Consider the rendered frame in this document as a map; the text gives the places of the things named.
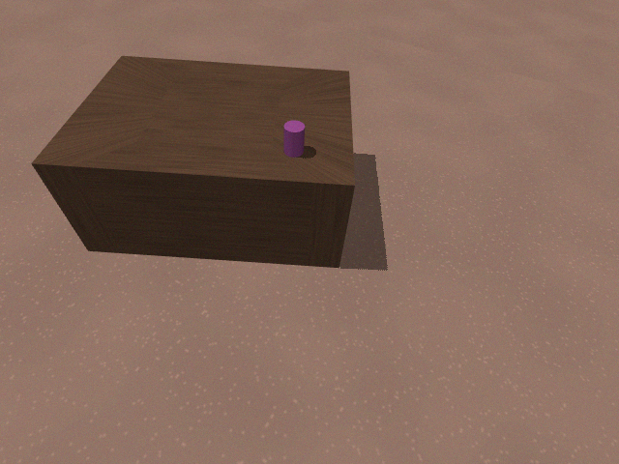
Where can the can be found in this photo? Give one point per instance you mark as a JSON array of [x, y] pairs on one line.
[[294, 138]]

